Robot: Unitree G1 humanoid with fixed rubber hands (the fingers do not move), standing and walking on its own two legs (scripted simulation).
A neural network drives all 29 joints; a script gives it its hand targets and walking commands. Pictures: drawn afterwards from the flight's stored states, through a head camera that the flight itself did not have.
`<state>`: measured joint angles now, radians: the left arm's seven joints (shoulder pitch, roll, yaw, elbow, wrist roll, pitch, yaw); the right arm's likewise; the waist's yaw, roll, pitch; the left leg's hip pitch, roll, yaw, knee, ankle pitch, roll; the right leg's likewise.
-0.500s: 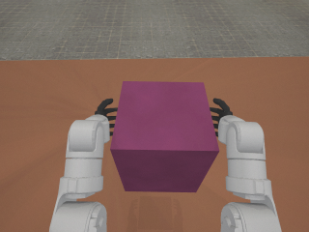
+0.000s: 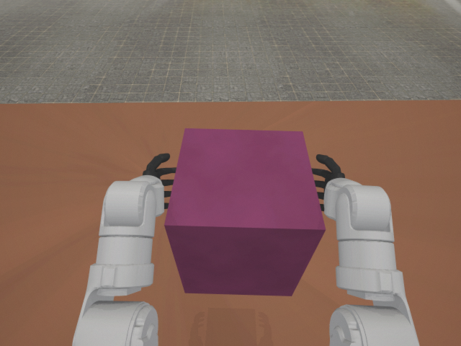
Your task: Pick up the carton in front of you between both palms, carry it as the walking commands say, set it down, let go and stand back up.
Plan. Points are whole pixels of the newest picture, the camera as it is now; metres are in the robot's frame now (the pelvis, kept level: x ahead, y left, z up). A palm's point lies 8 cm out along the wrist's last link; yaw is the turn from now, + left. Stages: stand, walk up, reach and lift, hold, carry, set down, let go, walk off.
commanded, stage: carry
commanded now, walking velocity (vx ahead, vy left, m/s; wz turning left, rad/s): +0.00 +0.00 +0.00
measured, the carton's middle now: (240, 216) +0.36 +0.00 +0.05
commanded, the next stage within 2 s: none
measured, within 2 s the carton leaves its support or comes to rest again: neither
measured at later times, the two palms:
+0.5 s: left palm (143, 197) +0.33 +0.16 +0.13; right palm (332, 200) +0.33 -0.14 +0.13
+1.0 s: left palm (179, 150) +0.49 +0.13 +0.09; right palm (322, 146) +0.51 -0.17 +0.10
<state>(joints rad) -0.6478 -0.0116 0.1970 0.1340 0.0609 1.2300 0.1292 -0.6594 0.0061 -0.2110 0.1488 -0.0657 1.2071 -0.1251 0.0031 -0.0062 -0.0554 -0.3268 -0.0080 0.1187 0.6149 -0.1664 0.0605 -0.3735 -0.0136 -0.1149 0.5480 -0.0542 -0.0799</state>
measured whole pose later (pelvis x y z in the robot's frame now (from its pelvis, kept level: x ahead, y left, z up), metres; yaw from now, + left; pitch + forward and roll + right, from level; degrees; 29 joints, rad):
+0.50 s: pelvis -0.01 +0.01 +0.00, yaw +0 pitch +3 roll +0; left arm -0.65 0.00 0.18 0.23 0.06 1.25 0.12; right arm -0.66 -0.01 -0.19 0.25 -0.06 1.22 -0.12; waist 0.00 0.00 -0.13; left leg -0.33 -0.01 0.13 0.59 -0.15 0.08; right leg -0.38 -0.02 -0.12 0.55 -0.10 -0.07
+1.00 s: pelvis +0.14 -0.03 -0.02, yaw -1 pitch +6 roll +1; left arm -0.62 -0.03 0.18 0.09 0.05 1.22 0.15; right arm -0.67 -0.02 -0.21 0.15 -0.03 1.21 -0.14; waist 0.05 0.00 -0.05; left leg -0.66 0.04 0.03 0.91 -0.25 0.03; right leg -0.28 0.01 -0.10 0.65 -0.30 -0.09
